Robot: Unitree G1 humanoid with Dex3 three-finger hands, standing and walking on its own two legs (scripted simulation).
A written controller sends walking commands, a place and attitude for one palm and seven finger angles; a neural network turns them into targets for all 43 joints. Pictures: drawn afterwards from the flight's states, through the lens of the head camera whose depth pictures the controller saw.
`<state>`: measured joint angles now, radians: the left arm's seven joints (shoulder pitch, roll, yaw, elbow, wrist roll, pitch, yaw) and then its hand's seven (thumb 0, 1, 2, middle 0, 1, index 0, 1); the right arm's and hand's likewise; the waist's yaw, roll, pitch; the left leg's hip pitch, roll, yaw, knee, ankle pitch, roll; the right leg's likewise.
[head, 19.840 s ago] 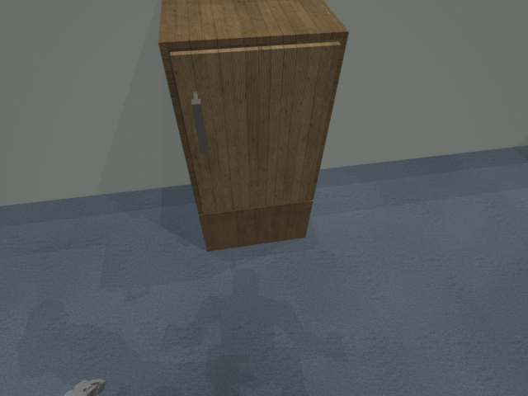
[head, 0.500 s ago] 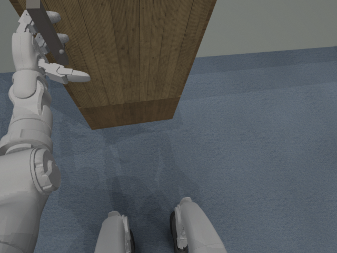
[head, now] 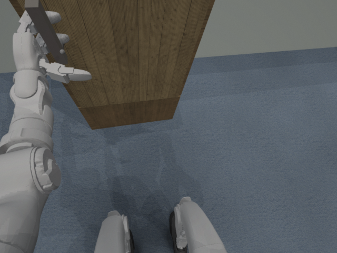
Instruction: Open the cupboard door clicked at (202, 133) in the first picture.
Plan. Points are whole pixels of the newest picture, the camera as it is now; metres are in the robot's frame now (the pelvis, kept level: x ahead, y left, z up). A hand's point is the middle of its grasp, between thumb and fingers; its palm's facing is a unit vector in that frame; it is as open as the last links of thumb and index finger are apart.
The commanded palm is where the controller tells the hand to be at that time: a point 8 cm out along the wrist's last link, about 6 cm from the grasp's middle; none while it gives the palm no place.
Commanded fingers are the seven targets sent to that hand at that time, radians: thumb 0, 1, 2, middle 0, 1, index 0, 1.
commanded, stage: close the thumb around the handle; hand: left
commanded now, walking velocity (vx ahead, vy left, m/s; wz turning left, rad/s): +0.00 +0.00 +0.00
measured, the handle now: (49, 29) +0.60 +0.19 +0.06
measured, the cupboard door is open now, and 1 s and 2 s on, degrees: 0 4 42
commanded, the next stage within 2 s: pull the door open along its arc in 0.60 s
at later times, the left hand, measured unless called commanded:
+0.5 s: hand (63, 50) +0.56 +0.17 +0.05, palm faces +0.07 -1.00 -0.02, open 5.9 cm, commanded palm +0.53 +0.20 +0.05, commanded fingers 0.00 0.90 0.90 -0.40 -1.35 -0.40 -1.35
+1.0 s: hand (65, 61) +0.53 +0.16 +0.05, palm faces +0.05 -1.00 -0.01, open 5.8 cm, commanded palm +0.47 +0.19 +0.05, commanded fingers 0.00 0.90 0.90 -0.40 -1.35 -0.40 -1.35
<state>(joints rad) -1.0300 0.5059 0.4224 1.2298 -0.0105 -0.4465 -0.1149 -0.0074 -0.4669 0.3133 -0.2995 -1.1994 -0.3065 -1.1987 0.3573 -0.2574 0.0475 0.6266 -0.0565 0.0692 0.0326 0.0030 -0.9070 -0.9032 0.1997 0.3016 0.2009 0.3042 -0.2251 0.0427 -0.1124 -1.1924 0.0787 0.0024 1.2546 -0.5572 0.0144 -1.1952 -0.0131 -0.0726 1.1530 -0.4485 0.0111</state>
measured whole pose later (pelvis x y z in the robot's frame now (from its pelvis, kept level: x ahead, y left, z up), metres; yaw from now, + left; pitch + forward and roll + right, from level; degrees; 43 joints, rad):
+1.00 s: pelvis +0.01 +0.00 +0.01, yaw -1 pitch +27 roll -3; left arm -0.83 0.40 0.37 1.03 -0.08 -0.45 -0.10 0.01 0.73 0.76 -0.36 -1.35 -0.35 -1.34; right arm 0.38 -0.25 0.02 0.61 -0.04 0.09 0.05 0.00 -0.91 -0.90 0.20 0.30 0.20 0.30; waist -0.18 0.04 -0.13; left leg -1.10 0.08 0.03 1.19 -0.56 0.02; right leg -1.12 -0.01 -0.05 1.10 -0.45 0.02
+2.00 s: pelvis +0.01 -0.06 +0.03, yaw +5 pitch +17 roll +2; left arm -0.12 -0.13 -0.16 0.41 0.12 -0.35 0.65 0.01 0.44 0.70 -0.36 -1.30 -0.38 -1.31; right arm 0.14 -0.18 -0.02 0.64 -0.10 -0.05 0.03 0.01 -0.91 -0.90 0.20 0.30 0.20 0.30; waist -0.01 0.03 -0.16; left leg -0.89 0.05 -0.04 1.10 -0.50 -0.06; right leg -0.93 -0.04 -0.11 1.13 -0.50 -0.07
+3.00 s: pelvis -0.01 -0.01 +0.02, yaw +3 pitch +16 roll +0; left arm -0.03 -0.04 -0.24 0.29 0.01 -0.41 0.18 -0.01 -0.50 0.30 -0.15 -0.31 -0.14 -0.32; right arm 0.23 -0.22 -0.01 0.53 -0.03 -0.04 0.04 0.01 -0.91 -0.90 0.20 0.30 0.20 0.30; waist -0.02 0.03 -0.13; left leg -0.93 0.02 0.02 1.18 -0.54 0.01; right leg -0.96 -0.06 -0.05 1.16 -0.48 0.01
